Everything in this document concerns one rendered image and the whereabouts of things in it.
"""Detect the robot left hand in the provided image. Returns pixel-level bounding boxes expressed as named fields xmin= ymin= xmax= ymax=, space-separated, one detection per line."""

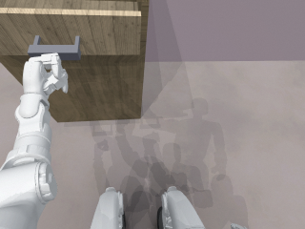
xmin=23 ymin=52 xmax=69 ymax=100

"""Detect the handle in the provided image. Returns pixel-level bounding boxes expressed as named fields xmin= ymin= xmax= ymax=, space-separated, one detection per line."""
xmin=28 ymin=35 xmax=81 ymax=61

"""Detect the cabinet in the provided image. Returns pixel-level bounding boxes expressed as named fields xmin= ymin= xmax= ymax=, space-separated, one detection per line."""
xmin=0 ymin=0 xmax=150 ymax=123

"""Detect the left robot upper arm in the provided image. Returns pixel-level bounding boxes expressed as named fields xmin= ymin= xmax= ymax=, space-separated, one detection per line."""
xmin=0 ymin=161 xmax=57 ymax=229

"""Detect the robot left forearm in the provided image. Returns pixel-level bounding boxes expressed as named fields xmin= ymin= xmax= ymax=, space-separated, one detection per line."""
xmin=0 ymin=93 xmax=52 ymax=171

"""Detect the right robot shin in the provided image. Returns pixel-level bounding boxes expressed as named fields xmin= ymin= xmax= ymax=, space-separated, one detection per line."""
xmin=162 ymin=186 xmax=177 ymax=229

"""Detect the robot left thigh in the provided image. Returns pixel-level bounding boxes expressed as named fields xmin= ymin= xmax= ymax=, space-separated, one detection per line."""
xmin=90 ymin=191 xmax=124 ymax=229

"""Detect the drawer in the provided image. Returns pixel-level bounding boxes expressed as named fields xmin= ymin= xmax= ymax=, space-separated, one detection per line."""
xmin=0 ymin=0 xmax=141 ymax=55

